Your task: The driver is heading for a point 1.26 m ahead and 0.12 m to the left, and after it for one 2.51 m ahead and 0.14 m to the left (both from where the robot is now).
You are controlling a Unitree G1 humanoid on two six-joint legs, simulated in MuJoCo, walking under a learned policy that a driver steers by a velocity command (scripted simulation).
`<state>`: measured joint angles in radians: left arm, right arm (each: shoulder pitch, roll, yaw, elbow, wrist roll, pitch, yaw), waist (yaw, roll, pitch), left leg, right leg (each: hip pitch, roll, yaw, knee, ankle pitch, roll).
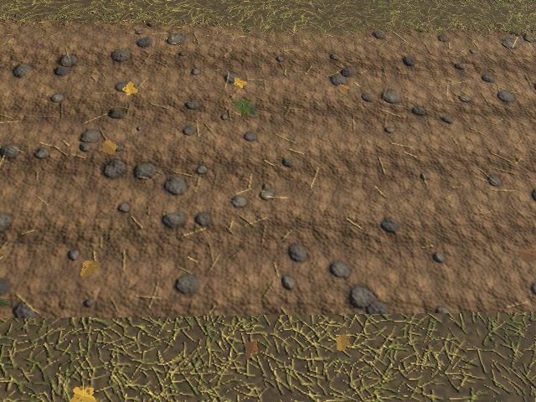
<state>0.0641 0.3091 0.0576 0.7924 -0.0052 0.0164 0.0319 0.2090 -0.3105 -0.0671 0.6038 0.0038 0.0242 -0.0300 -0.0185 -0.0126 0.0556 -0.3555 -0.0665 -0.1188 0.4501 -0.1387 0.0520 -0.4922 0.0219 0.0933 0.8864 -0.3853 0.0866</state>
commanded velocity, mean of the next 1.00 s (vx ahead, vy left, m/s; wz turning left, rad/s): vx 0.18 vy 0.00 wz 0.39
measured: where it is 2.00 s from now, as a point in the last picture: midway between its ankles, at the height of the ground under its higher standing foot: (173, 308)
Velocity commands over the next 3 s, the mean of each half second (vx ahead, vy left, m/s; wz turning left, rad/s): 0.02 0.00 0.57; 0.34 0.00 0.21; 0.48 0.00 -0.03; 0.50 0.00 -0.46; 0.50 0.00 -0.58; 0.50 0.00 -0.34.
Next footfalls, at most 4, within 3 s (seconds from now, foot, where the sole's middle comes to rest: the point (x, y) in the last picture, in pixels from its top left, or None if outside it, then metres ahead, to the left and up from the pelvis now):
0.18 right None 0.06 -0.15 -0.78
0.62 left None -0.03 0.10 -0.78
1.12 right None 0.39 0.03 -0.78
1.64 left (117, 342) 0.57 0.36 -0.78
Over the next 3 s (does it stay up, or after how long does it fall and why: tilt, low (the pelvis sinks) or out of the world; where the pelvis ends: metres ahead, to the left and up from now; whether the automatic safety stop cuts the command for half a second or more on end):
stays up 1.16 0.16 0.00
